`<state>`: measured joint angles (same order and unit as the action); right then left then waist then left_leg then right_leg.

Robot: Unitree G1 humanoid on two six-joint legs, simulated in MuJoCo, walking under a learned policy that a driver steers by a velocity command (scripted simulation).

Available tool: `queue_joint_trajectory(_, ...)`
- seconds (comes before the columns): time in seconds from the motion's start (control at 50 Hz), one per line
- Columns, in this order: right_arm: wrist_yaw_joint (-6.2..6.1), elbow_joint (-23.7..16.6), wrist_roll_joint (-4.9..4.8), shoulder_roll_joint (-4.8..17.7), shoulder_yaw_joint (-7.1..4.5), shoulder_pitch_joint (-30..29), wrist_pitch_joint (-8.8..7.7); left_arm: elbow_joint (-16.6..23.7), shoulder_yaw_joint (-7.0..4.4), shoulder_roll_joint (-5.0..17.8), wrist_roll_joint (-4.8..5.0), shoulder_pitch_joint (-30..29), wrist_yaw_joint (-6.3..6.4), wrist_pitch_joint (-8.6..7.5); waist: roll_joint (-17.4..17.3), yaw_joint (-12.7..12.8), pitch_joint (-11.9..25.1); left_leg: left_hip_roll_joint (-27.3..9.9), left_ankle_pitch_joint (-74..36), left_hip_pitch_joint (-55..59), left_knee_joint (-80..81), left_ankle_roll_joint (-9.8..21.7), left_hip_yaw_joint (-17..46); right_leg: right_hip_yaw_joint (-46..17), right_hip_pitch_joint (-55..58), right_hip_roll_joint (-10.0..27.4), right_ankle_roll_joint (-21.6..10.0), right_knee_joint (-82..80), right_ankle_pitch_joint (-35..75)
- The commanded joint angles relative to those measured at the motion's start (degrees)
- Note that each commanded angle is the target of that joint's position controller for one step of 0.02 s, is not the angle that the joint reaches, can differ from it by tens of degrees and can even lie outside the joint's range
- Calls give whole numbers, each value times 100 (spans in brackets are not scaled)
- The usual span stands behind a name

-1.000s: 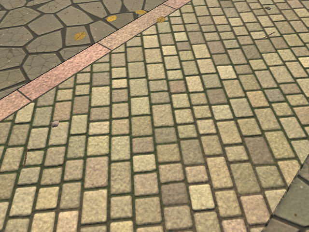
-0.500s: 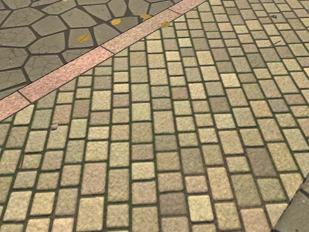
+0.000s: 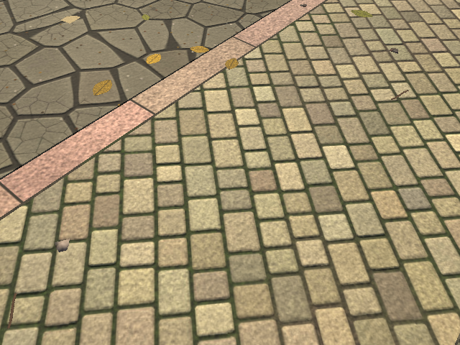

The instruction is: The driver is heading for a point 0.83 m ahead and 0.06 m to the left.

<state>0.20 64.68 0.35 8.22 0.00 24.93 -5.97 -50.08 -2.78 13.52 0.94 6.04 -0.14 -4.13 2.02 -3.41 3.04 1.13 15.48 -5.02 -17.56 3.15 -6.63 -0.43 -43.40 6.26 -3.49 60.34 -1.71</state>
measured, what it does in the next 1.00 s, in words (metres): walks ahead: right foot, then left foot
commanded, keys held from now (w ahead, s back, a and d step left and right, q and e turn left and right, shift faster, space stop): w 1.00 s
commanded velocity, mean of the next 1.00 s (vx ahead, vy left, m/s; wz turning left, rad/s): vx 0.49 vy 0.00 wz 0.00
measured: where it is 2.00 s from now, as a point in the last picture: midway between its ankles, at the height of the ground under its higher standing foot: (209, 259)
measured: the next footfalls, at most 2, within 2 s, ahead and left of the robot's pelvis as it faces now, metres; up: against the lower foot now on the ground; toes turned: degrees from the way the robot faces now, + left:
right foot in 0.26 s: +0.35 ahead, -0.13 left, +0.00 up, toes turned -3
left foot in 0.80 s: +0.66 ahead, +0.11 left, +0.00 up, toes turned +3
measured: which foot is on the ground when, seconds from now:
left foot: down 0.00-0.26, up 0.28-0.78, down 0.80-1.00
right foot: up 0.00-0.24, down 0.26-0.82, up 0.84-1.00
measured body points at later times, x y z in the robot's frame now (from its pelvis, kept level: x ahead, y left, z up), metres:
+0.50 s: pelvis +0.30 -0.05 +0.00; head +0.32 -0.05 +0.45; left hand +0.33 +0.21 -0.14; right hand +0.44 -0.32 -0.12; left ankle +0.36 +0.12 -0.66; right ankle +0.31 -0.13 -0.75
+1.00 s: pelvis +0.59 +0.03 +0.00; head +0.61 +0.04 +0.45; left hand +0.69 +0.30 -0.14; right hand +0.65 -0.24 -0.13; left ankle +0.62 +0.11 -0.75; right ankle +0.60 -0.14 -0.66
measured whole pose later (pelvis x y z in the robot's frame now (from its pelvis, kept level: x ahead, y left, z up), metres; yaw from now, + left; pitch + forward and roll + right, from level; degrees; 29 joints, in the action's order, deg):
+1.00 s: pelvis +0.59 +0.03 +0.00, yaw +0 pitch +1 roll +0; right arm 1.6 55.2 0.4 13.5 -3.2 14.4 -5.8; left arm -53.8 -3.8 15.4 1.0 11.2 0.7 -4.8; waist 2.2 -1.4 -1.0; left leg 2.8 8.5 -14.1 -21.1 4.1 -4.1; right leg -1.5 -33.5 6.1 -2.5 64.4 -15.3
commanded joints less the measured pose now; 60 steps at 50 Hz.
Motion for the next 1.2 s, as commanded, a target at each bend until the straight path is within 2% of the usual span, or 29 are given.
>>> queue_joint_trajectory(0.02, -135, -338, -36, 893, -123, -64, -50, 405, 49, 0, 14, -702, -83, -61, -451, 97, -677, -1176, -1791, 3, 1109, 624, 839, 159, -188, -62, 183, -1485, 588)
queue_joint_trajectory(0.1, -154, -266, -96, 1088, -210, 349, 10, 604, 79, 56, 67, -1473, -199, -78, -558, -108, -908, -1428, -1808, 653, 1139, 665, 736, 267, -15, -213, 188, -2549, 708)
queue_joint_trajectory(0.16, -152, -231, -106, 1145, -282, 412, 100, 754, 80, 152, 75, -1792, -321, -135, -621, -59, -1019, -1625, -2569, 1200, 796, 619, 629, 304, 129, -298, -46, -2990, 349)
queue_joint_trajectory(0.2, -152, -285, -82, 1320, -351, 271, 136, 716, -21, 391, 47, -1445, -353, -164, -849, 247, -680, -1676, -4415, 1411, 171, 519, 559, 489, 961, -585, -273, -3075, -60)
queue_joint_trajectory(0.24, -146, -384, -47, 1403, -378, 17, 217, 245, -279, 865, 63, 191, -299, -152, -1030, 1090, 258, -1403, -5752, 1069, -1663, 306, 331, 658, 3108, -903, -612, -3199, -56)
queue_joint_trajectory(0.26, -127, -556, 15, 1256, -308, -55, 206, -36, -403, 1242, -17, 1356, -219, -120, -619, 1459, 1077, -1142, -4082, -527, -3424, 160, 266, -455, 5238, 66, -951, -2837, -109)
queue_joint_trajectory(0.28, 2, -623, -9, 327, -48, 758, 59, -167, -452, 1592, -104, 1778, -203, -100, 1054, 895, 2137, 95, 639, -2872, -5688, -211, 598, -3599, 7303, 1642, -2025, -3517, -1478)
queue_joint_trajectory(0.3, 42, -596, -192, 850, -180, 273, -153, -185, -311, 1050, -102, 1705, -172, -77, 810, 1139, 2135, 98, 1500, -3444, -6485, -69, 1545, -4296, 7099, 1585, -1856, -4295, -1648)
queue_joint_trajectory(0.32, 34, -881, -347, 1200, -288, -403, -244, -109, -234, 796, -61, 1100, -151, -108, 708, 1022, 1120, -241, 1147, -3863, -6611, 27, 1411, -3202, 6245, 1363, -1529, -4391, -1161)
queue_joint_trajectory(0.34, -29, -1001, -335, 1258, -296, -767, -275, 3, -162, 581, -57, 584, -162, -159, 56, 782, 652, -571, 603, -3629, -6308, 58, 1267, -2384, 5207, 1166, -1335, -4542, -472)
queue_joint_trajectory(0.36, -96, -1010, -256, 1237, -358, -907, -229, 6, -106, 384, -99, 305, -200, -212, -204, 552, 255, -764, 294, -3375, -5937, 34, 1157, -1805, 4363, 937, -1206, -4703, 17)
queue_joint_trajectory(0.38, -111, -1018, -200, 1134, -380, -740, -134, -51, -60, 236, -161, 227, -219, -256, -69, 313, 170, -945, 70, -2991, -5667, 47, 1218, -1430, 3868, 740, -1105, -4851, 114)
queue_joint_trajectory(0.44, -120, -1106, -161, 819, -355, -723, 73, -259, -73, 372, -133, 450, -203, -288, 79, 117, -190, -1097, -58, -2904, -5060, -27, 1118, -990, 3147, 609, -1151, -5248, 122)
queue_joint_trajectory(0.52, -109, -1485, -48, 911, -352, -1712, 112, -376, -132, 680, -117, 860, -36, -254, -23, 301, -516, -1144, -1240, -3541, -3618, -259, 987, -620, 3150, 517, -1071, -5447, 272)
queue_joint_trajectory(0.6, -31, -1693, -97, 832, -291, -2581, 68, -484, -156, 823, -39, 1299, 16, -222, 15, 602, -605, -810, -2178, -3178, -2093, -280, 672, -232, 3398, 336, -824, -5444, 266)
queue_joint_trajectory(0.68, 102, -1915, -159, 895, -268, -3184, 41, -691, -189, 847, 5, 1710, 30, -121, 88, 776, -771, -692, -1931, -3377, -1447, -165, 703, -293, 4282, 666, -777, -5117, 192)
queue_joint_trajectory(0.74, 201, -1968, -165, 1090, -329, -3036, -14, -707, -252, 964, 4, 1630, 72, -21, 212, 543, -630, -545, -1272, -2969, -1188, 73, 641, -352, 4748, 897, -627, -4653, 903)
queue_joint_trajectory(0.78, 182, -1590, -146, 1443, -536, -1763, -30, -637, -231, 918, -22, 1398, 80, 43, 244, -124, 108, -166, -1116, -1221, -1061, 324, 327, -38, 4548, 547, -411, -3223, 2544)
queue_joint_trajectory(0.8, 133, -1294, -81, 1847, -681, -601, -28, -505, -142, 720, -98, 1396, 87, 51, -146, -507, 948, -834, -1288, 591, -1313, 648, 1078, 224, 3498, 211, -213, -1587, 1692)
queue_joint_trajectory(0.82, 119, -1154, -11, 2326, -790, -11, 14, -435, 47, 55, -102, 2028, 29, -70, -1584, -241, 1680, -2192, -194, 2680, -749, 1566, 3819, 339, 1054, -860, 243, 656, -1296)
queue_joint_trajectory(0.84, 125, -1178, -61, 1881, -646, -7, 29, -508, -2, 349, 3, 1881, -4, -224, -1601, -344, 1982, -2359, 392, 2868, -7, 1641, 4989, -540, 293, -907, 188, 1580, -3013)
queue_joint_trajectory(0.86, 112, -1263, -104, 1588, -561, -538, 8, -371, -108, 736, 151, 1422, -24, -311, -1291, -269, 1140, -2201, 403, 2208, 42, 1353, 4156, -603, -230, -569, 82, 1868, -2721)
queue_joint_trajectory(0.88, 105, -1406, -88, 1385, -496, -1023, -5, -267, -113, 794, 164, 1038, 9, -336, -789, -111, 623, -1985, -34, 1315, 134, 1168, 3328, -425, -130, -223, 24, 1675, -2175)
queue_joint_trajectory(0.9, 127, -1438, -28, 1230, -451, -1383, -26, -221, -147, 753, 86, 835, 62, -308, -499, 84, 221, -1786, -493, 437, 334, 1074, 2802, -344, 135, 4, 30, 1265, -1753)
queue_joint_trajectory(0.92, 147, -1440, 38, 1052, -393, -1545, -59, -238, -189, 705, 17, 901, 100, -220, -537, 299, 74, -1573, -767, -95, 529, 967, 2413, -399, 518, 186, 3, 961, -1478)
queue_joint_trajectory(0.96, 163, -1349, 26, 1071, -402, -1470, -84, -276, -161, 452, 0, 1105, 105, -80, -673, 448, -35, -1470, -1093, -558, 794, 1051, 2052, -375, 858, 270, 60, 604, -1333)
queue_joint_trajectory(1.0, 102, -1241, 6, 1234, -439, -1241, -97, -172, -175, 445, -27, 837, 117, -25, -550, 453, -213, -1404, -1375, -611, 982, 1071, 1743, -314, 605, 299, 152, 118, -937)
queue_joint_trajectory(1.08, -34, -1142, 19, 1295, -415, -1062, -9, 37, -129, 283, -120, 225, 96, -39, -511, 396, -322, -1061, -3806, -658, 699, 797, 802, -51, 863, 44, 329, -1544, 146)
queue_joint_trajectory(1.2, -105, -876, -44, 1356, -398, -698, 141, 219, -68, 338, -103, -549, -21, -24, -676, 120, -240, -1177, -3787, 7, 186, 657, 753, 31, 1437, -338, 213, -2876, 637)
